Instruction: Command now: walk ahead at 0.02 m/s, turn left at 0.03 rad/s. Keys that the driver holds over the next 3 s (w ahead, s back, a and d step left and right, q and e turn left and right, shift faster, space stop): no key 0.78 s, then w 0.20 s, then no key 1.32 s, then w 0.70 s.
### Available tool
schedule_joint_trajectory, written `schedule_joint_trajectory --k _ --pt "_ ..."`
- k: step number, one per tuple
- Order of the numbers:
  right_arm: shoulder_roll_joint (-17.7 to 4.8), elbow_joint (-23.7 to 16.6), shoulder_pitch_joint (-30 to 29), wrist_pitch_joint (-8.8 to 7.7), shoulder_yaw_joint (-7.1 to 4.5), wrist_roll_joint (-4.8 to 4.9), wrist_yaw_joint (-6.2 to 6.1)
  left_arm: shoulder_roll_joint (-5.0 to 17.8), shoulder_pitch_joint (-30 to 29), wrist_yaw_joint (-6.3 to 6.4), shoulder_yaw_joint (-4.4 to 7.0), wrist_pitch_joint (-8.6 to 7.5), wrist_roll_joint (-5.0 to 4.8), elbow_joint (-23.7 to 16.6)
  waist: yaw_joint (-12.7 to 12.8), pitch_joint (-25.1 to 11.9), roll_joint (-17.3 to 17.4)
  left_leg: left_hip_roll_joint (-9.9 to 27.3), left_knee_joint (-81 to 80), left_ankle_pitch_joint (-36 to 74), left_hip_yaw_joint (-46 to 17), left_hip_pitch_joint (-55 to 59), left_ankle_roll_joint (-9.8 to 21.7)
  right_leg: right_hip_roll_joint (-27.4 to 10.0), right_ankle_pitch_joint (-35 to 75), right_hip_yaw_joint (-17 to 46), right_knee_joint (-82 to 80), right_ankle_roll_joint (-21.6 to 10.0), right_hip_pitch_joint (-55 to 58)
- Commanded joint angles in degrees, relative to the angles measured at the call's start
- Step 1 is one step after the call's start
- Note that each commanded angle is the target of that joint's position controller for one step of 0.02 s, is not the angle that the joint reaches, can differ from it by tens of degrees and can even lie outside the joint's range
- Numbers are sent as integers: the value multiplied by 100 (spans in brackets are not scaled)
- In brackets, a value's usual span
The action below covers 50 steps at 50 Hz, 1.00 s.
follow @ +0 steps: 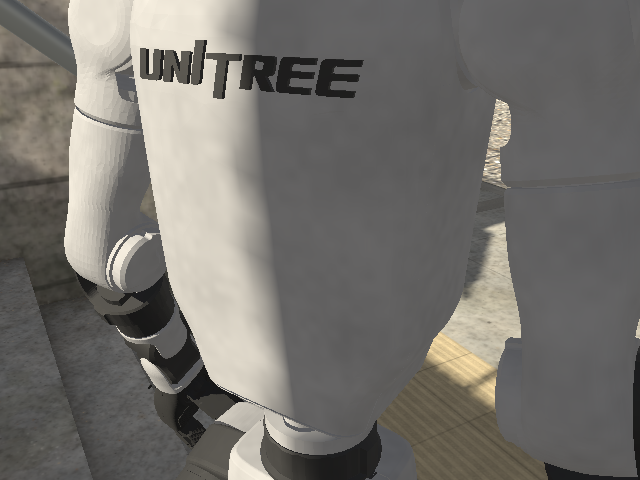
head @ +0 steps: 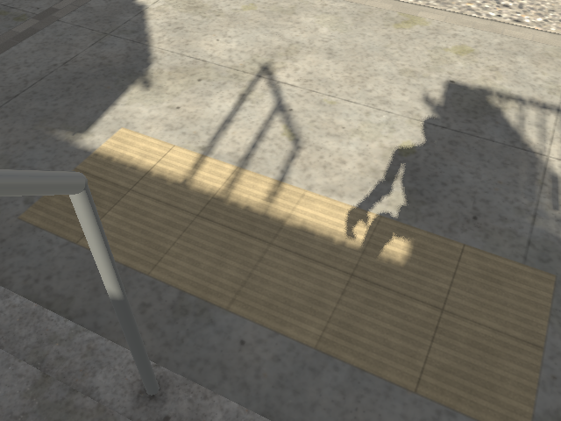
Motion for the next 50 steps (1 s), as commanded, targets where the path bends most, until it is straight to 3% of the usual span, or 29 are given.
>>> schedule_joint_trajectory --k 1,7,12,15,16,17,18,19,22,23,25,27,28,33,34,36,39,40,41,42,43,44,45,48,50 --pt "-453 19 123 32 -104 -22 -59 658 145 38 80 84 7 -67 5 199 -256 627 -522 1045 -642 166 154 -1514 2988 1111 -883 491 8" --pt "-464 401 -97 -36 -172 -6 -49 539 190 6 22 34 33 126 27 310 -67 694 -1008 909 -769 320 264 -1463 1531 1127 -1424 350 49" --pt "-390 771 -3 -43 -208 -23 -85 435 242 19 -5 2 67 199 -10 205 31 626 -1170 1045 -834 637 384 -1438 1208 1146 -1549 237 -11" --pt "-355 891 -74 22 -229 -25 -36 495 223 14 37 51 90 231 -90 211 21 608 -1221 953 -864 670 403 -1447 1065 1137 -1626 226 -18" --pt "-278 964 -84 35 -184 -52 -81 535 168 39 85 73 146 268 -176 341 -32 531 -1278 888 -857 499 368 -1306 1063 1115 -1440 209 -15" --pt "-288 1018 -49 17 -200 2 -45 458 330 21 90 53 144 282 -127 296 11 479 -1375 800 -885 489 334 -1356 1026 1149 -1475 196 70" --pt "-309 1081 -58 10 -209 3 -33 459 367 12 108 41 143 298 -121 327 41 453 -1418 789 -889 466 325 -1363 989 1151 -1468 188 63" --pt "-466 1147 135 18 -269 -24 5 457 668 42 151 0 156 447 -161 196 96 471 -1437 686 -903 627 365 -1375 872 1097 -1331 179 133" --pt "-425 1216 99 5 -313 -20 2 468 788 103 233 -99 179 621 -242 360 10 413 -1515 658 -935 583 347 -1336 864 998 -1276 199 -31" --pt "-335 1185 31 5 -300 -114 2 438 859 69 265 -116 200 684 -208 450 122 445 -1541 633 -1007 550 368 -1363 798 1024 -1337 126 -125" --pt "-293 1178 -16 -27 -313 -168 10 340 998 27 304 -96 158 854 -201 573 -46 474 -1602 548 -998 455 346 -1316 671 929 -1283 145 -145" --pt "-305 1229 107 -65 -348 -109 6 248 1053 14 320 -99 191 923 -233 500 -25 456 -1658 526 -982 476 377 -1345 823 922 -1270 110 11" --pt "-234 1218 58 -89 -342 -62 21 232 848 14 298 -94 276 897 -273 447 -107 472 -1662 488 -932 403 349 -1308 932 992 -1255 56 96" --pt "-186 1244 141 -117 -353 -83 14 236 883 60 344 -123 213 1027 -308 292 -57 465 -1603 954 -918 635 359 -1352 1221 992 -1203 90 202" --pt "-234 1182 36 -117 -374 -99 -4 234 771 57 351 -129 153 1003 -274 317 -86 495 -1624 1097 -979 662 373 -1352 1262 987 -1225 106 114" --pt "-181 1239 183 -160 -383 -104 -9 95 926 72 341 -163 109 1115 -238 289 -32 504 -1547 1439 -982 789 357 -1381 1291 977 -1157 165 96" --pt "-150 1249 177 -145 -406 -113 40 58 1022 36 323 -162 103 1175 -219 119 101 489 -1434 2078 -933 1058 331 -1357 1359 899 -1056 173 33" --pt "-148 1221 180 -119 -410 -176 -40 44 1057 54 321 -132 108 1203 -236 84 211 439 -1411 1808 -879 1113 384 -1330 1139 834 -1002 129 1" --pt "-193 1185 165 -90 -442 -165 -67 86 1023 70 345 -117 116 1199 -255 71 155 363 -1381 1195 -862 1131 444 -1256 825 758 -919 70 -78" --pt "-277 1100 80 -40 -498 -94 -90 141 915 78 390 -101 128 1182 -303 153 102 300 -1436 211 -917 1115 582 -1145 200 602 -773 -47 -304" --pt "-398 1032 77 14 -567 -83 -96 110 920 71 415 -81 131 1160 -302 227 153 269 -1440 -817 -1002 1064 730 -988 -369 423 -526 -161 -540" --pt "-475 999 137 28 -632 -57 -83 85 936 40 435 -63 211 1125 -289 394 142 299 -1464 -1489 -1113 917 896 -893 -548 324 -309 -220 -788" --pt "-498 1046 241 45 -703 -29 -101 -43 777 21 368 -28 264 1041 -288 519 225 317 -1391 -1866 -1267 893 1015 -830 -555 279 -197 -305 -1115" --pt "-393 1061 338 -32 -743 -182 -67 -88 757 122 351 -178 134 999 -287 531 209 364 -1201 -1195 -1459 1006 1138 -774 -366 256 141 -207 -1438" --pt "-391 1100 559 -64 -774 -194 -69 -63 891 149 365 -215 196 1040 -273 435 78 455 -745 105 -1492 1262 1233 -721 -229 249 342 -161 -1631"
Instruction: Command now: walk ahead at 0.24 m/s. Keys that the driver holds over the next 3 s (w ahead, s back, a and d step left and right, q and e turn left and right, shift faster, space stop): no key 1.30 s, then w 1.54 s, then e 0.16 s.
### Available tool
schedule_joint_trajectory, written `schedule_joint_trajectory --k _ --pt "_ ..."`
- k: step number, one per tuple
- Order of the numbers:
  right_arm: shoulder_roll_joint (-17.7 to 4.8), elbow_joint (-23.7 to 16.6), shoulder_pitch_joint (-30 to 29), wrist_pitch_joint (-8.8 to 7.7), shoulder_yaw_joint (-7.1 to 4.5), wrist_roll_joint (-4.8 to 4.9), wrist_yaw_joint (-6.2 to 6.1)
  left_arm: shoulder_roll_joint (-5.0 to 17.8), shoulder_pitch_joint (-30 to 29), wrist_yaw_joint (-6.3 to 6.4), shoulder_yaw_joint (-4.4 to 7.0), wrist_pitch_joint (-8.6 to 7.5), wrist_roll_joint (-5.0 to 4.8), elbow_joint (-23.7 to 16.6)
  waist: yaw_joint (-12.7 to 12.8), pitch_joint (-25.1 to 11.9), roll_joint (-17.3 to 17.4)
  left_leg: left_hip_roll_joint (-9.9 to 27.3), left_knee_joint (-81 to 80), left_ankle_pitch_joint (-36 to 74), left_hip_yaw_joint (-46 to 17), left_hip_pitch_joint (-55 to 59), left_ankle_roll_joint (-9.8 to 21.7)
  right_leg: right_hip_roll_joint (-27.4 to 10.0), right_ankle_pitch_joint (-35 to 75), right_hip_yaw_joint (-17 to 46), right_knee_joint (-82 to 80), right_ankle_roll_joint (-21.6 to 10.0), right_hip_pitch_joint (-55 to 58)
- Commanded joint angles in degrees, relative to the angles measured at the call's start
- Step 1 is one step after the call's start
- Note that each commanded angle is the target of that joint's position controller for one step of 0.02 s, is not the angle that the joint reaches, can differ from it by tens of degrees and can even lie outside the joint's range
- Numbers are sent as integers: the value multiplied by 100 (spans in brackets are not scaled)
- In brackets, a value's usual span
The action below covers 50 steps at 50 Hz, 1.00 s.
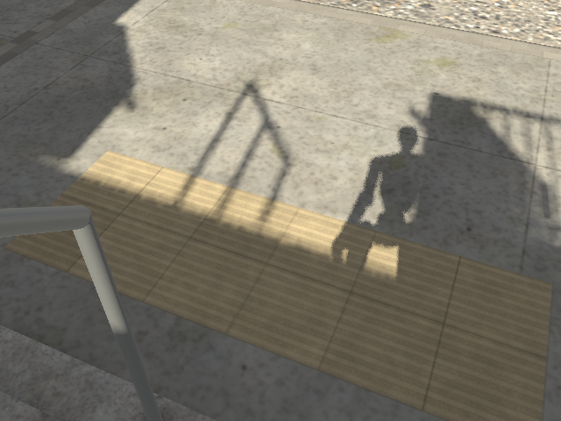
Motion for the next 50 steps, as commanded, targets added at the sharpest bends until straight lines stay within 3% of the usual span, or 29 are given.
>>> schedule_joint_trajectory --k 1,3,4,5,8,10,14,16,23,25,28,29,30,34,35,40,41,42,45,50 --pt "-564 -88 215 -91 -135 -54 -29 338 276 93 47 -127 56 -95 31 636 237 1143 -211 1648 -1562 799 567 17 546 -6 -95 -158 -1666" --pt "-442 -71 -103 -201 -85 -34 -74 267 527 126 17 -168 11 -15 190 445 204 894 364 3829 -917 351 329 -90 1698 161 -202 -7 -900" --pt "-416 -73 -150 -252 -63 -23 -91 333 619 134 20 -170 -13 16 204 345 120 813 551 4215 -732 121 208 -184 2717 260 -75 53 -499" --pt "-435 -40 -191 -282 -39 -26 -119 468 594 132 46 -163 -48 23 172 296 6 761 685 4251 -632 -23 103 -268 3635 323 64 105 -244" --pt "-473 92 -112 -214 8 56 -166 420 465 100 -18 -84 -46 21 94 167 -247 717 682 3430 -637 -147 -25 -478 5061 464 167 49 38" --pt "-467 156 -96 -148 33 73 -188 399 280 105 -41 -42 -63 -7 29 173 -195 781 491 3473 -733 124 -37 -490 4941 464 193 52 -149" --pt "-425 227 -351 -117 112 45 -183 315 222 124 -94 -30 -74 2 87 182 45 997 175 4588 -860 611 -34 -398 3711 496 -228 257 -333" --pt "-438 278 -441 -122 127 71 -203 343 188 142 -96 -47 -82 -11 79 178 87 1019 8 4587 -915 631 -55 -428 3720 516 -451 315 -176" --pt "-407 291 -547 -162 174 154 -142 305 193 75 -174 29 -84 100 139 -53 -3 1041 -309 4128 -1008 558 -17 -543 3828 621 -714 308 324" --pt "-356 244 -601 -149 202 156 -110 242 178 42 -242 12 -48 127 122 -31 -3 1006 -502 3573 -1050 526 -11 -616 3675 676 -886 257 294" --pt "-395 186 -720 -126 202 96 -71 377 -127 -11 -248 27 -23 108 92 262 -49 997 -890 2846 -1156 500 -35 -598 2694 732 -1136 256 -38" --pt "-428 187 -759 -99 195 114 -73 307 -115 -37 -280 31 27 121 120 272 -1 1001 -906 2746 -1165 548 -17 -615 2506 726 -1246 271 -81" --pt "-358 120 -782 -84 241 85 -49 302 -27 -40 -287 24 20 161 154 239 -102 1044 -920 2592 -1254 661 -10 -606 2153 740 -1315 261 -156" --pt "-395 137 -715 -89 229 89 -10 349 -129 -58 -300 -16 -19 143 70 469 79 1006 -1200 2026 -1279 561 -73 -618 1598 800 -1524 239 -331" --pt "-384 126 -612 -129 226 63 -10 455 -94 -72 -259 -33 18 170 83 522 -43 1069 -1205 1917 -1346 565 -93 -622 1574 758 -1576 213 -344" --pt "-435 46 -498 -140 205 87 -13 363 -34 -107 -268 -25 67 217 76 548 -60 1012 -1232 1556 -1373 589 -107 -563 1338 679 -1613 185 -456" --pt "-484 -34 -409 -141 188 26 31 499 179 -87 -177 -38 27 317 26 613 -156 1059 -1286 1318 -1371 526 -76 -560 1229 662 -1580 197 -492" --pt "-483 -78 -443 -148 186 24 49 546 83 -86 -147 -46 50 274 6 590 -100 1069 -1362 1140 -1384 415 -99 -549 1196 696 -1580 160 -444" --pt "-428 -137 -387 -165 201 34 43 502 57 -88 -98 -55 44 212 4 594 65 1032 -1402 1124 -1372 281 -144 -562 1332 704 -1555 142 -343" --pt "-408 -237 -244 -137 231 10 56 491 196 -81 -33 -38 24 228 -24 619 61 996 -1351 965 -1380 327 -146 -507 1264 644 -1560 166 -448"
Over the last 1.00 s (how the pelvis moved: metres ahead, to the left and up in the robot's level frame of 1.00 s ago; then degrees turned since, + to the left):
0.05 0.07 0.00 -1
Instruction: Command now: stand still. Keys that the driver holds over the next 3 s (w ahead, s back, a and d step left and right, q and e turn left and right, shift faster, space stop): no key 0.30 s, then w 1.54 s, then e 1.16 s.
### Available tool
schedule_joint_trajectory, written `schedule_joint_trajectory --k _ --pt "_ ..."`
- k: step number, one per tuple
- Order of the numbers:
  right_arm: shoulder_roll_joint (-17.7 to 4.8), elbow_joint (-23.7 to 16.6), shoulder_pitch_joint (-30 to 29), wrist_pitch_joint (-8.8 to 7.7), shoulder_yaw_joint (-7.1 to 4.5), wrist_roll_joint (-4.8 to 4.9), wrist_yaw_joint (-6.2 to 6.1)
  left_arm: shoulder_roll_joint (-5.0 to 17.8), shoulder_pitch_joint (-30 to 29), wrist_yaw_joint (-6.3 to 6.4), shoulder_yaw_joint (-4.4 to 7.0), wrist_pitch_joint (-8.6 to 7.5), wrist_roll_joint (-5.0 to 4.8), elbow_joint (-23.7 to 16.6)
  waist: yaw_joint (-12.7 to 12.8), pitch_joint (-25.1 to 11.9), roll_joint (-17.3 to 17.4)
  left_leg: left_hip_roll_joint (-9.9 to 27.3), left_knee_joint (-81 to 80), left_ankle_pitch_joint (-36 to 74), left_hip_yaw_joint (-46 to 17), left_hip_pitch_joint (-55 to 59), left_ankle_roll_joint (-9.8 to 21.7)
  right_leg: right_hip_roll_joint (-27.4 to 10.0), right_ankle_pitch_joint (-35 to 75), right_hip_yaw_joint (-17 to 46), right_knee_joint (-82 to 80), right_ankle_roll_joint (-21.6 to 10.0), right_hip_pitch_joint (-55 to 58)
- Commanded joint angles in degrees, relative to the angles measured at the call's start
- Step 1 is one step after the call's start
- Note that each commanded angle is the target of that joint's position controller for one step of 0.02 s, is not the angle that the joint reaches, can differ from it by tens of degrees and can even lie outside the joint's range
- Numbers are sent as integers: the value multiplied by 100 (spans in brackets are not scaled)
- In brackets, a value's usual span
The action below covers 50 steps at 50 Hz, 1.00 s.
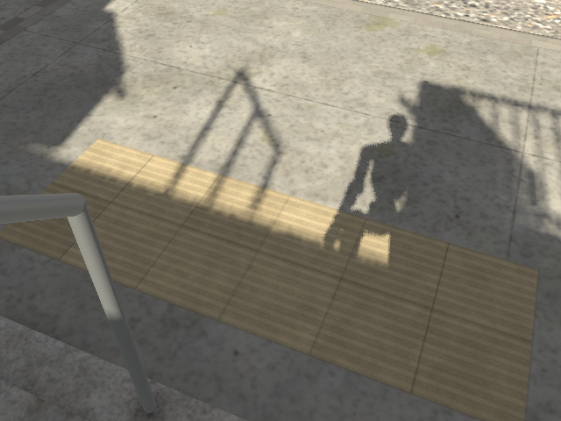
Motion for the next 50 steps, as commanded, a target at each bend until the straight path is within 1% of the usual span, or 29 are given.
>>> schedule_joint_trajectory --k 1,5,6,12,13,15,17,19,23,25,28,29,31,34,35,36,38,39,40,41,42,43,44,45,46,47,48,49,50 --pt "-481 -292 -40 -57 -56 -4 -10 424 225 10 89 -26 -7 -99 -3 449 91 977 -385 252 -1034 96 -14 -628 411 431 -380 -387 -735" --pt "-481 -334 -5 -86 -37 10 -22 449 293 11 118 -34 -26 -120 21 372 137 990 -308 604 -1037 138 4 -656 629 437 -363 -376 -624" --pt "-442 -283 -79 -80 -21 74 -62 320 98 -16 35 -16 20 -217 72 343 230 933 -204 903 -1028 211 -21 -647 732 438 -401 -380 -658" --pt "-499 -264 -18 -89 -5 69 -74 384 178 -10 -16 -8 -16 -182 85 249 112 1004 -52 1510 -1059 391 20 -640 849 401 -361 -333 -651" --pt "-514 -297 -46 -113 -14 40 -56 473 150 10 11 -18 -64 -177 73 291 74 1011 -61 1648 -1066 357 -3 -616 897 407 -332 -341 -667" --pt "-519 -297 -125 -85 -4 75 -46 401 87 16 -29 -25 -111 -211 78 199 152 958 -58 1755 -1026 428 -2 -622 811 425 -286 -308 -697" --pt "-512 -287 -151 -61 -12 57 -44 363 44 44 -59 -17 -74 -213 50 167 93 865 -137 926 -1011 512 11 -572 385 398 -354 -331 -786" --pt "-588 -305 -283 -51 -51 13 -46 447 -29 52 -15 -32 -115 -288 61 305 180 736 -154 321 -963 335 85 -574 99 344 -268 -361 -828" --pt "-630 -387 -338 -36 -139 5 22 490 -17 61 75 -16 -123 -404 89 420 -13 598 247 -679 -919 108 379 -335 -597 135 225 -556 -1094" --pt "-658 -409 -265 -28 -195 -45 29 492 -73 83 108 -50 -61 -503 75 580 -137 491 551 -895 -846 -13 466 -296 -584 136 372 -673 -1308" --pt "-678 -430 -273 -63 -227 -113 -16 585 -53 104 165 -106 -75 -626 62 581 -88 390 902 -599 -788 -198 463 -301 -340 219 649 -772 -1271" --pt "-659 -430 -276 -81 -253 -35 -42 598 -40 118 166 -101 -59 -704 66 543 -49 320 1089 -154 -648 -359 431 -285 16 232 807 -741 -1110" --pt "-704 -405 -169 -144 -273 -23 -64 736 155 131 233 -114 -68 -713 88 377 -73 304 1517 778 -589 -350 446 -264 751 225 1256 -743 -975" --pt "-968 -178 548 -160 -378 7 -101 714 215 139 283 -119 -61 -782 -113 -87 428 598 1821 2548 -1025 622 674 23 969 -55 2464 -659 -1745" --pt "-1039 -9 1016 -140 -394 37 -82 698 172 154 313 -115 16 -834 -301 -156 814 934 1640 3024 -1552 1190 895 219 -75 -163 3163 -619 -2512" --pt "-1093 43 1240 -150 -389 15 -49 665 -387 167 324 -144 6 -1075 -546 -180 1195 1385 1258 3688 -2213 1570 1121 385 -1797 -72 3987 -594 -3294" --pt "-1202 -50 1266 -178 -394 -85 -96 740 -870 183 365 -200 -25 -1292 -611 246 704 1793 1058 3614 -2521 1468 1374 218 -1958 401 4386 -503 -4206" --pt "-1160 -100 1049 -158 -384 -113 -130 650 -808 197 349 -216 -36 -1266 -464 261 597 1852 1013 3251 -2453 1033 1341 81 -1789 514 4347 -445 -4027" --pt "-1065 -255 714 -133 -346 -205 -150 630 -487 210 368 -185 -85 -1166 -251 212 537 1738 921 2500 -2107 375 1264 19 -1415 429 4282 -366 -3478" --pt "-960 -299 550 -138 -319 -264 -154 595 -166 191 368 -146 -24 -1006 -129 125 602 1732 1075 2006 -2070 -122 1265 -18 -775 447 4583 -373 -3009" --pt "-891 -391 429 -159 -285 -234 -155 626 26 180 390 -94 21 -954 80 168 447 1655 1190 1913 -1775 -795 1223 48 -474 317 4695 -317 -2561" --pt "-721 -336 473 -194 -222 -251 -121 699 281 187 471 -108 -19 -831 223 126 247 1396 1834 611 -1339 -1325 1160 70 343 537 4372 -248 -2339" --pt "-706 -430 278 -229 -192 -186 -88 661 501 161 439 -130 -27 -810 396 65 388 1209 2074 328 -962 -1851 956 244 568 223 4241 -189 -1853" --pt "-695 -296 547 -340 -183 -139 -103 726 34 129 477 -189 101 -999 149 246 584 1378 2657 -559 -1392 -1631 971 55 1117 817 4392 -227 -2601" --pt "-691 -256 816 -404 -138 -122 -125 773 -320 122 469 -213 109 -1186 -30 301 556 1482 2847 -992 -1579 -1336 991 125 1080 856 4332 -217 -3361" --pt "-916 -192 1164 -463 -175 -164 -114 722 -682 116 429 -259 124 -1341 -273 312 672 1590 3018 -1709 -1874 -963 965 137 1026 887 4105 -250 -4039" --pt "-895 -114 1261 -480 -162 -153 -166 630 -971 20 399 -278 104 -1533 -218 574 209 1384 2992 -2382 -1687 -1621 851 236 2268 612 3310 -278 -3863" --pt "-909 -176 934 -522 -146 -135 -242 436 -1077 -48 317 -302 128 -1669 -37 649 199 1391 3047 -2436 -1609 -2484 704 234 3302 591 2872 -327 -2963" --pt "-961 -287 650 -499 -142 -223 -282 396 -996 -68 287 -299 40 -1703 40 617 340 1245 3133 -2380 -1263 -3011 643 282 3167 316 2218 -309 -2106"
Over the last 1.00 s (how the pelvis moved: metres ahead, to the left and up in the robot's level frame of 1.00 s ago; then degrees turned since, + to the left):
-0.03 0.00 0.01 -1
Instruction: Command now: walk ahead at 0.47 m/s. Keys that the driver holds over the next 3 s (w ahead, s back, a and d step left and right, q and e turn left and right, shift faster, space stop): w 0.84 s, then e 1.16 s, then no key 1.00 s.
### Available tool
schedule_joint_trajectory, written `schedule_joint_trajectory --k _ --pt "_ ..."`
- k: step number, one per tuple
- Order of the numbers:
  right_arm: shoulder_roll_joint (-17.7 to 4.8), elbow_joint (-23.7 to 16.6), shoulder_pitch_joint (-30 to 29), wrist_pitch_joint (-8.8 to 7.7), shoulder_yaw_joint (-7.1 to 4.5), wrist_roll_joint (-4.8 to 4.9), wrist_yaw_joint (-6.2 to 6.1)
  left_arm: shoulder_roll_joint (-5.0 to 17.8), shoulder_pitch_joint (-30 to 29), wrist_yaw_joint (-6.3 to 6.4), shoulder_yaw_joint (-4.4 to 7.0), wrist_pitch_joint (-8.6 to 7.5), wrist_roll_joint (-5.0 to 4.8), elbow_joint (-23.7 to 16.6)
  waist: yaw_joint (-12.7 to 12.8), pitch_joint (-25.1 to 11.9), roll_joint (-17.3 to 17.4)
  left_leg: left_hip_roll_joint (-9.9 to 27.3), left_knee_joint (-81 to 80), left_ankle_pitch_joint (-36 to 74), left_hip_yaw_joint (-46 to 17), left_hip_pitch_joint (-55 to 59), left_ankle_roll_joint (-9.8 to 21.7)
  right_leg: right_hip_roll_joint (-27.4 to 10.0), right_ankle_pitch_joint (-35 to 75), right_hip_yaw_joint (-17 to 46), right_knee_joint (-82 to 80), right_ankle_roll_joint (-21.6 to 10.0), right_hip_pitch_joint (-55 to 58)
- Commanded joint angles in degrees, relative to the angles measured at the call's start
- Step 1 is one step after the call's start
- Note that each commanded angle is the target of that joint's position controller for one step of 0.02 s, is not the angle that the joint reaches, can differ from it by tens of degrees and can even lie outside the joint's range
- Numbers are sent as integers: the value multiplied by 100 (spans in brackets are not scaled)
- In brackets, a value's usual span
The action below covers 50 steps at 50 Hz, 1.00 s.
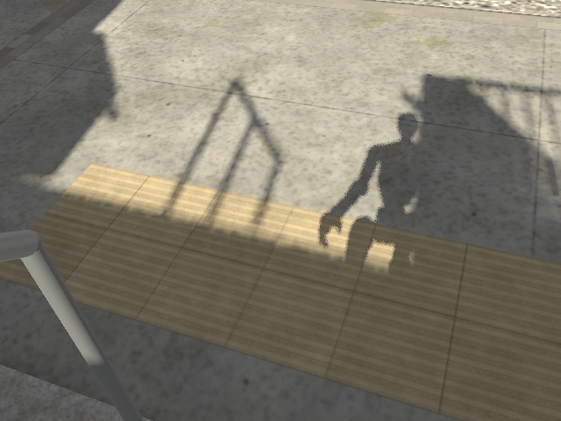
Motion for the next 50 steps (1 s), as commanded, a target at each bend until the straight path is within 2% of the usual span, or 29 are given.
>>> schedule_joint_trajectory --k 1,4,6,7,8,9,10,11,13,15,18,22,24,30,33,34,35,36,37,38,39,41,42,43,44,45,46,48,50 --pt "-741 -350 -473 -64 -111 -125 -123 100 -420 -78 -58 -44 -144 -551 221 802 137 988 -1049 1731 -1052 -2287 844 54 613 -588 -1361 8 1676" --pt "-785 -272 -619 211 -206 -24 -230 549 2142 -33 152 141 -259 333 1156 324 361 916 1115 3819 -968 -1973 1047 -524 211 -728 -2455 -237 3381" --pt "120 -325 -1098 317 -140 26 -188 702 3008 -255 130 199 -179 638 1771 653 -1499 -970 6771 -408 -379 -3670 938 -1285 827 322 -1758 -780 3455" --pt "331 -819 -1144 297 -59 199 -159 480 2759 -412 -149 144 -236 670 1046 818 -1619 -976 7577 -447 -446 -5192 991 -1138 2975 354 -225 63 3373" --pt "385 -897 -109 177 -14 244 -168 697 3033 -445 -117 28 -240 837 451 102 -1992 -556 6483 -169 -365 -5824 947 -1653 2082 1373 -673 -52 4040" --pt "293 -1041 -478 97 60 164 -164 1098 3150 -299 5 -12 -227 881 748 -168 -2427 -405 6298 53 -358 -6405 708 -2371 -1829 3195 -2193 -609 4050" --pt "-16 -975 -1313 226 35 -100 -142 656 2397 -215 -124 17 -232 792 737 699 -1423 -67 6171 1059 -611 -6336 644 -1902 -5006 3339 -3106 -502 2754" --pt "-64 -1151 -1591 291 38 -93 -111 875 1779 -151 -139 -14 -95 559 514 1117 -1808 126 5631 1599 -612 -6142 477 -2022 -6035 3581 -3388 -535 1840" --pt "-47 -1054 -1596 327 62 56 -18 193 1383 -72 -408 -123 -4 527 65 1865 -781 286 4024 3346 -1081 -5697 124 -1566 -5622 2693 -2880 -420 302" --pt "192 -1231 -2074 329 217 74 95 4 922 15 -557 -278 -122 270 -100 1965 -562 280 2334 4457 -320 -4187 -218 -1161 -4478 1950 -2937 -640 -1408" --pt "2 -863 -1652 515 105 33 47 643 1540 -8 -309 -325 -334 441 66 1028 -1048 518 1856 5677 -284 -2901 -214 -1238 -2741 1625 -2611 -903 -504" --pt "-86 -1097 -3118 343 -111 87 198 13 2556 119 -405 -224 -21 569 826 1219 -475 566 -261 6608 -560 -4726 -160 -1013 -4146 1973 -1588 -1250 1999" --pt "112 -1262 -3673 139 -42 -49 259 -209 2417 217 -439 -351 -94 426 861 1163 -343 538 -1436 7380 -402 -4074 -293 -941 -3565 1698 -1086 -1257 1884" --pt "360 -1564 -4061 -91 138 120 292 -153 2561 158 -309 -341 117 530 1839 1375 -599 301 -3948 7019 474 -1854 -152 -438 -962 830 -343 -944 1839" --pt "-398 -596 -1273 -34 -146 76 126 244 1955 109 -163 -253 131 535 699 483 -833 665 -4055 7130 -65 166 172 -563 246 652 2181 -1146 1798" --pt "-879 321 1574 31 -318 -885 442 481 2694 -419 -283 -384 892 851 -173 779 464 693 -3963 7498 -122 2215 314 -209 -375 783 3006 -230 1055" --pt "-938 129 967 38 -483 -212 331 313 999 -5 -37 -319 -55 588 -854 278 -266 838 -4626 7109 -212 3071 492 393 -1825 -102 5516 -750 -560" --pt "-1207 96 997 3 -481 -148 332 286 1246 165 6 -289 -213 343 -593 -51 837 1676 -3253 10096 -720 4283 584 962 -5638 -210 6891 -607 -1958" --pt "-896 -115 583 -79 -284 -91 384 135 2024 237 -57 -289 -303 240 133 -487 765 2359 -2307 10573 -1368 5179 944 424 -5411 197 5881 -517 -3262" --pt "-1143 31 1205 -84 -448 -665 698 210 2366 -418 -198 -390 456 66 -379 -1909 1138 2019 -2230 8782 -1417 5747 2032 194 -4701 811 6778 -513 -2652" --pt "-445 -33 678 -157 -278 -629 742 178 1915 -501 -99 -461 275 21 -186 -876 -145 1874 -2853 7331 -1371 4370 1748 98 -3266 1001 5054 -606 -3048" --pt "148 -332 -492 -280 -19 -526 628 123 980 -377 -158 -482 462 -169 215 1144 -794 2090 -3568 4366 -1930 460 1955 -830 -737 913 1699 -413 -2807" --pt "-61 -394 -385 -356 -63 -394 620 157 888 -349 -128 -418 544 -93 365 967 -269 1771 -3717 4858 -1481 -430 2075 -800 -673 459 1530 -361 -1709" --pt "-9 -381 -632 -335 -16 -564 491 -245 1318 -440 -321 -354 550 63 698 703 63 1459 -3423 5241 -1287 -1515 1869 -904 -121 370 1912 -345 -736" --pt "694 -549 -699 -453 205 -461 314 -392 1363 -495 -425 -294 683 42 592 532 -70 1213 -3163 4741 -927 -1560 1480 -1098 1216 656 711 -335 -693" --pt "766 -487 -325 -567 295 -265 195 -322 1342 -515 -416 -233 723 93 461 420 -194 816 -2724 4126 -247 -1953 1233 -803 2247 228 -162 -278 108" --pt "428 -452 -283 -611 283 -377 174 -324 1366 -523 -460 -228 594 74 477 276 -266 422 -2403 3464 78 -2571 940 -670 2998 64 -513 -173 1233" --pt "47 -364 -87 -654 292 -363 191 362 802 -505 -315 -162 497 -268 576 615 -86 912 -2244 3620 -469 -2105 895 -697 2366 228 -487 -54 905" --pt "116 -18 1006 -620 381 -128 40 513 -450 -455 -301 -180 409 -704 3 1112 -394 1493 -1539 3570 -1203 82 847 -1018 1978 574 -1661 -60 -1164"
Over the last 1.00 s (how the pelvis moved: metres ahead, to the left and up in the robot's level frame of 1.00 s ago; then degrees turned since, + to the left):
0.12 -0.03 -0.10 0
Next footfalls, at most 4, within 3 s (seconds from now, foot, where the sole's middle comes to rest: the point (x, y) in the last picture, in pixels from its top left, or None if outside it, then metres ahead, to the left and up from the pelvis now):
0.12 right None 0.11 -0.13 -0.89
0.70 left None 0.45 0.05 -1.10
1.14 right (359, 417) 0.80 -0.19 -1.30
1.50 left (296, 393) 0.91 0.01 -1.30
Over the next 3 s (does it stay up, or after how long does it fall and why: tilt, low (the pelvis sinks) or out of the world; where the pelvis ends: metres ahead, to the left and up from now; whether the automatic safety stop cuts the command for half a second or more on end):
stays up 0.87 -0.09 -0.53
